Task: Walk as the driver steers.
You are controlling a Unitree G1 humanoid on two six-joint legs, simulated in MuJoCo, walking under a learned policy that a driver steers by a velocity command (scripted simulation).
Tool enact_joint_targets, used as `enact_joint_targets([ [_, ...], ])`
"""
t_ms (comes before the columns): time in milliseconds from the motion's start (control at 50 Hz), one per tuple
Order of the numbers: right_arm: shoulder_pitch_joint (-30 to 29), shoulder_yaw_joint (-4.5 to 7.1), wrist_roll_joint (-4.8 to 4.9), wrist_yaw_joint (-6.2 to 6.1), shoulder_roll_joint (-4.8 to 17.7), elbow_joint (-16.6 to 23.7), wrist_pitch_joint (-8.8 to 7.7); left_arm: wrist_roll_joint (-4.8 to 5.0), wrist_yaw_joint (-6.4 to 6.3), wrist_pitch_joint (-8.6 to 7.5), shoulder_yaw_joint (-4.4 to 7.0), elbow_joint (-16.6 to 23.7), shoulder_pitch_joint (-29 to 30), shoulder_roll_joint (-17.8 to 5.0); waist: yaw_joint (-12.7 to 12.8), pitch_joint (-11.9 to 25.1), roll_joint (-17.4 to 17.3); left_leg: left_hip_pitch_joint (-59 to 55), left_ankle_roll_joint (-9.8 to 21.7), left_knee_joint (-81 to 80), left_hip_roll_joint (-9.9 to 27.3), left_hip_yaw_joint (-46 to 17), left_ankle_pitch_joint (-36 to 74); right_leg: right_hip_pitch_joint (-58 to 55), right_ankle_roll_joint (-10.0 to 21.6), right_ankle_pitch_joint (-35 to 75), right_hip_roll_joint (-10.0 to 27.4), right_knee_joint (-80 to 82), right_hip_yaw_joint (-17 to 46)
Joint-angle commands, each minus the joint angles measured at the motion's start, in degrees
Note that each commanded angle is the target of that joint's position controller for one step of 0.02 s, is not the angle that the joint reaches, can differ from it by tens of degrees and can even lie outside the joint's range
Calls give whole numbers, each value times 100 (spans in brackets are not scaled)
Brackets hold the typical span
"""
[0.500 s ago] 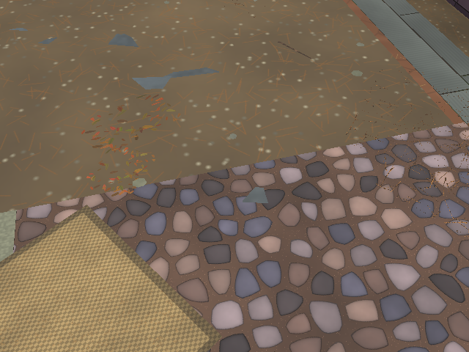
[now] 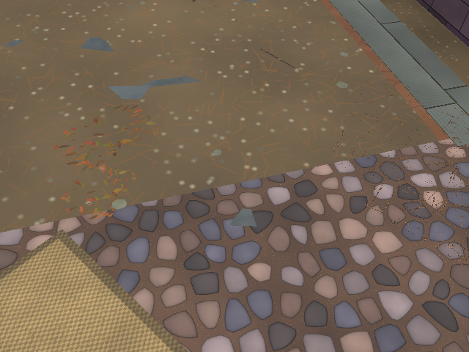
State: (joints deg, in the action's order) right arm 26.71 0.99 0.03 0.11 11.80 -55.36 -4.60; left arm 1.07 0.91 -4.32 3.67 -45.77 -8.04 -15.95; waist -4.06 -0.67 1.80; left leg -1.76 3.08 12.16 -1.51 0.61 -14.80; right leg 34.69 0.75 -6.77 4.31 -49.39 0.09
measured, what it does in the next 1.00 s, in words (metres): walks ahead: right foot, then left foot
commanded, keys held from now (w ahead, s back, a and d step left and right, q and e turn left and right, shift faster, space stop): w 1.00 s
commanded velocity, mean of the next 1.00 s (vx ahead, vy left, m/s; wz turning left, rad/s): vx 0.48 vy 0.00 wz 0.00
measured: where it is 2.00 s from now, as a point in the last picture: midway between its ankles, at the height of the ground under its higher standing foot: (200, 182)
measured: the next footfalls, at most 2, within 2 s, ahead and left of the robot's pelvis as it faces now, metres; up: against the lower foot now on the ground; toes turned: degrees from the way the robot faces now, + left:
right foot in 0.22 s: +0.31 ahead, -0.14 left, +0.00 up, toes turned -1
left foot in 0.74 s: +0.61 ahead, +0.11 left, +0.00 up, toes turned +2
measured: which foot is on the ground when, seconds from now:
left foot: down 0.00-0.22, up 0.24-0.72, down 0.74-1.00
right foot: up 0.00-0.20, down 0.22-0.76, up 0.78-1.00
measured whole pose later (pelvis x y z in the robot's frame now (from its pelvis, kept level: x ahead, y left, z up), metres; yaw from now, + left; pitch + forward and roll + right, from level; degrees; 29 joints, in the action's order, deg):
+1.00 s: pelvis +0.57 +0.03 +0.00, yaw +0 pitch +1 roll +1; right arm 18.4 2.3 -0.3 1.5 14.7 -50.2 -5.5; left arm 0.4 0.0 -3.9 2.8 -50.1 -10.0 -17.3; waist -2.2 -0.9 2.5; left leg 8.2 4.4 15.5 -3.6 3.4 -8.3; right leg 36.1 0.6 -10.0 6.8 -56.3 2.2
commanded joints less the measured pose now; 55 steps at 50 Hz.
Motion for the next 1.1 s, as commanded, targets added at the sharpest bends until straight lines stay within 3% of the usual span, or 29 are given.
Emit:
enact_joint_targets([
  [20, 155, 182, 2, -106, 1033, 212, -7, 17, 78, -110, -104, 656, 1124, 37, -120, -609, -696, 302, 688, -651, 1166, -670, 1706, 358, -136, 738, -144, 1123, -231],
  [80, 311, 204, 68, -125, 1091, 117, -9, 58, 147, -132, -118, 805, 1498, -68, -128, -816, -739, 308, 732, -727, 1361, -625, 1664, 66, -49, 1011, -227, 1663, -205],
  [140, 219, 262, 101, -129, 1167, 97, 31, 53, 209, -177, -70, 877, 1511, -281, 115, -703, -743, -252, 608, -327, 1601, -552, 2643, -134, 226, 723, -281, 1971, -125],
  [180, 73, 320, 55, -130, 1316, 151, 97, 36, 178, -172, 66, 713, 823, -571, 565, -73, -920, -467, 476, 663, 1571, -412, 4731, -1185, 466, 395, -589, 1940, -329],
  [200, -2, 303, 18, -131, 1274, 193, 154, 52, 128, -146, 198, 413, -141, -792, 1042, 526, -891, -199, 332, 1776, 1333, -228, 5308, -2409, 645, 438, -725, 2016, -428],
  [220, -15, 232, -55, -136, 1147, 324, 166, 1, 56, -109, 292, 158, -1238, -1080, 1448, 1306, -566, 1094, 182, 3387, 1122, -184, 3996, -4300, 973, 217, 94, 1787, 497],
  [240, 828, -15, -34, -52, 240, 378, 61, -70, 78, -93, 382, -21, -1764, -1525, 987, 2318, 1098, 3313, -208, 5696, -46, -175, -226, -6274, 1966, -1464, 1651, 2362, 3487],
  [260, 506, 80, 112, -18, 683, 307, -105, -40, 85, -95, 223, -48, -1650, -963, 1157, 2186, 925, 3922, -80, 6404, -73, -975, -1685, -5923, 1859, -2172, 1712, 3330, 4544],
  [280, -216, 222, 296, 4, 1123, 592, -196, -21, 71, -107, 137, -15, -1062, -740, 997, 1040, 732, 4397, 10, 6570, 264, -816, -1273, -4987, 1535, -2037, 1521, 3484, 3614],
  [300, -591, 220, 289, -24, 1137, 688, -241, -34, 74, -125, 95, 64, -555, -633, 794, 513, 208, 4199, 38, 6314, 575, -657, -697, -4009, 1395, -1315, 1324, 3641, 2831],
  [320, -731, 250, 194, -57, 1078, 694, -232, -88, 99, -154, 57, 93, -272, -493, 600, 222, -37, 3953, 5, 5997, 775, -580, -333, -3269, 1314, -631, 1095, 3792, 2236],
  [340, -577, 264, 142, -69, 974, 662, -166, -155, 112, -192, 24, 81, -123, -379, 369, 187, 130, 3548, -15, 5769, 957, -628, -98, -2800, 1247, -265, 876, 3943, 1789],
  [360, -448, 250, 123, -68, 840, 624, -92, -151, 130, -213, 16, 39, -70, -325, 260, 182, 227, 3317, -58, 5620, 1013, -609, -25, -2519, 1265, -141, 759, 4089, 1556],
  [420, -719, 242, 56, -95, 752, 773, 48, -104, 102, -286, 38, -160, -254, -485, 195, -112, 188, 3511, -248, 5056, 1114, -470, 279, -2049, 1392, 219, 684, 4396, 1049],
  [480, -1480, 227, -3, -87, 761, 1049, 19, -92, -7, -250, 66, -310, -575, -671, 395, -310, 52, 3956, -391, 3898, 1118, -404, 1256, -2219, 1342, 457, 602, 4483, 770],
  [540, -2168, 156, 20, -13, 628, 1227, -59, -38, -66, -200, 71, -434, -903, -809, 653, -353, 5, 3655, -387, 2665, 869, -159, 2100, -2349, 1151, 566, 463, 4456, 429],
  [620, -2799, 127, 97, 114, 695, 1494, -97, 28, -84, -94, 81, -684, -1377, -891, 851, -441, 11, 3781, -291, 1985, 731, -195, 2038, -3170, 1099, 557, 784, 4163, 490],
  [700, -2563, 212, 97, 211, 974, 1571, -143, 18, -118, 63, 134, -741, -1326, -1028, 536, -164, 193, 3233, 20, 1664, 502, -87, 1120, -3877, 883, 1752, 1038, 3400, 562],
  [720, -1963, 308, 91, 199, 1134, 1411, -149, -1, -118, 105, 124, -717, -1207, -1024, 181, 197, 196, 2389, 160, 1529, 309, 96, 1061, -3812, 767, 2667, 839, 2657, 379],
  [740, -971, 456, 75, 150, 1443, 1129, -142, -65, -126, 124, 49, -658, -1229, -854, -221, 897, 63, 915, 372, 1655, 417, -4, 1171, -3261, 595, 2718, 509, 1415, 140],
  [760, -172, 595, -60, 112, 2050, 1003, -120, -142, -95, 48, -139, -485, -1762, -293, -184, 1913, -1033, -1417, 1109, 1696, 1864, -2101, 876, -1264, 236, 832, -183, -828, -199],
  [780, 41, 554, 15, 143, 1852, 898, -78, -73, -57, -83, -223, -600, -1972, -73, -155, 2415, -1882, -2205, 1646, 686, 2483, -4241, -82, 108, 73, -2493, -847, -2120, 276],
  [800, -287, 411, 46, 149, 1431, 957, -83, 82, -22, -191, -52, -522, -1518, -767, -208, 1679, -1302, -1690, 1358, 494, 2312, -3824, -558, 718, 189, -2432, -467, -2630, 708],
  [820, -738, 354, 23, 129, 1249, 1065, -83, 169, -15, -248, -29, -372, -1022, -858, -96, 1000, -970, -896, 1151, 410, 2102, -2981, -294, 842, 268, -1930, -163, -2547, 551],
  [840, -1123, 312, -11, 138, 1126, 1111, -94, 111, -44, -248, -31, -335, -781, -786, 73, 525, -573, -80, 1059, 217, 1865, -2352, 291, 671, 243, -1450, 88, -2175, 414],
  [860, -1345, 268, -47, 150, 964, 1143, -126, 23, -71, -194, 6, -346, -748, -747, 247, 321, -564, 437, 966, 43, 1650, -1924, 735, 377, 219, -1121, 281, -1798, 437],
  [940, -1308, 296, -26, 164, 1046, 995, -214, -52, -99, 30, -35, -373, -849, -394, 509, 126, -551, 1070, 1068, -435, 1431, -1170, 1637, 58, 23, -547, 400, -1168, 354],
  [1000, -1047, 329, -12, 79, 1158, 833, -172, -106, -101, 30, -32, -155, -240, -379, 381, -72, -457, 914, 1030, -570, 1355, -826, 1882, 486, -116, 291, 403, -193, 316],
  [1100, -601, 345, 52, -11, 1271, 575, -100, -60, -2, -61, -107, 114, 736, -226, 52, -294, -480, 770, 828, -651, 1186, -390, 1589, 141, -109, 1398, 128, 1410, 44],
])
Velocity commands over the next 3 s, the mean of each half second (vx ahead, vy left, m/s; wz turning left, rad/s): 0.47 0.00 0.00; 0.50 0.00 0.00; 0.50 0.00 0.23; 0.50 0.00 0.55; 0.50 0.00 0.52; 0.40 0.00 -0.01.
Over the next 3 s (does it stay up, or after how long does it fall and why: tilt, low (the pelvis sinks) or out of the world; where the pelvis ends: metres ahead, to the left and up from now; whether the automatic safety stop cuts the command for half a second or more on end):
stays up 1.50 0.38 -0.01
